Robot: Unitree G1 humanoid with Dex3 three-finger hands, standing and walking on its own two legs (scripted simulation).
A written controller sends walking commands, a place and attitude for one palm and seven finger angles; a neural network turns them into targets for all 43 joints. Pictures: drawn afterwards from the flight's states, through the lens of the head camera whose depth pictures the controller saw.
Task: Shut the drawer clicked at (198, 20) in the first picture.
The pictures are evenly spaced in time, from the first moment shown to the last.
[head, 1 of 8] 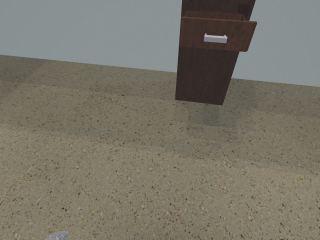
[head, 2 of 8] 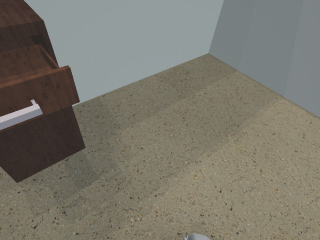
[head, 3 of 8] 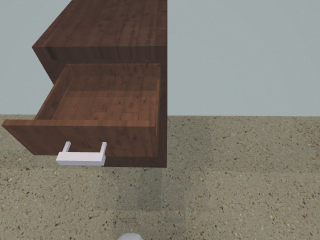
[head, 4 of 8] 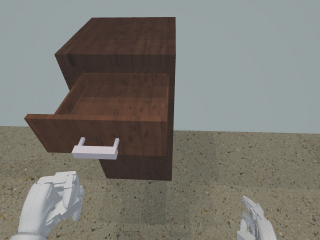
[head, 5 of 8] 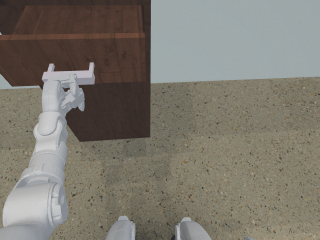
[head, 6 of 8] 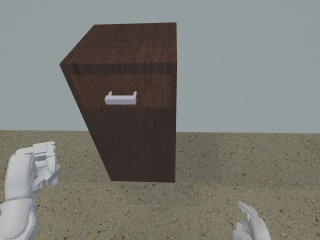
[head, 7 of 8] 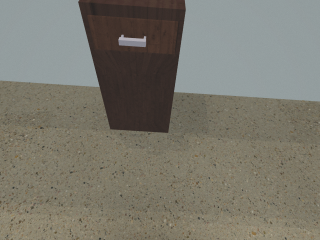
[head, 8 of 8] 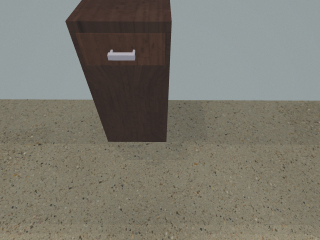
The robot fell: no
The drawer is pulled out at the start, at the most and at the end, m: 0.29 0.29 0.00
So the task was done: yes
